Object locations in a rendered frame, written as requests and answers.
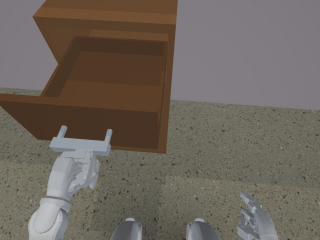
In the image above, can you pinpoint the robot left hand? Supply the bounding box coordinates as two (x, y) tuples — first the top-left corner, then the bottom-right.
(46, 148), (100, 201)

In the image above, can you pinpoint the robot right hand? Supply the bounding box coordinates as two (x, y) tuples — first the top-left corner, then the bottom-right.
(237, 191), (279, 240)

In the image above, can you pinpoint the right robot shin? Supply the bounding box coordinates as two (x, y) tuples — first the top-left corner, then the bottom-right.
(194, 218), (204, 222)

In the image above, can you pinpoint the handle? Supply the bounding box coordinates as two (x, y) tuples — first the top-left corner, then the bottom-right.
(49, 125), (113, 156)

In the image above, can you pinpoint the cabinet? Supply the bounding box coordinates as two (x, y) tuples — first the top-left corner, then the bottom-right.
(32, 0), (178, 154)

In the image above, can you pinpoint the drawer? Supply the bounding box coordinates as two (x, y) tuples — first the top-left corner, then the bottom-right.
(0, 35), (168, 150)

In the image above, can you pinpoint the robot left forearm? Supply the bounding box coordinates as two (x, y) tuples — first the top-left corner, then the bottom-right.
(28, 196), (71, 240)

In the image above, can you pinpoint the left robot thigh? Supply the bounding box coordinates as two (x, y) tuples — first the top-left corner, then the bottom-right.
(110, 220), (142, 240)

